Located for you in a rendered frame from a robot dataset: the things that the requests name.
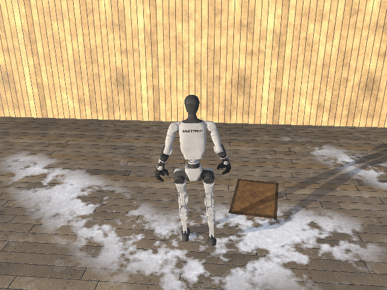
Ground right robot hand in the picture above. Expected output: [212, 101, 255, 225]
[217, 162, 231, 175]

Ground robot left forearm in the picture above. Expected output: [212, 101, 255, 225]
[157, 146, 169, 170]

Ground left robot hand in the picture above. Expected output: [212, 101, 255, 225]
[155, 168, 169, 182]

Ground robot left upper arm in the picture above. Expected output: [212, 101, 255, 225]
[163, 121, 180, 155]

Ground left robot foot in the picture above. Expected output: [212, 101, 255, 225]
[181, 228, 190, 242]

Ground robot right upper arm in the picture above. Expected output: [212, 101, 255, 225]
[205, 121, 223, 153]

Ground robot right forearm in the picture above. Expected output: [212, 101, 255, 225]
[218, 144, 230, 165]

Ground humanoid robot head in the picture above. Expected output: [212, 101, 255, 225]
[182, 95, 202, 123]

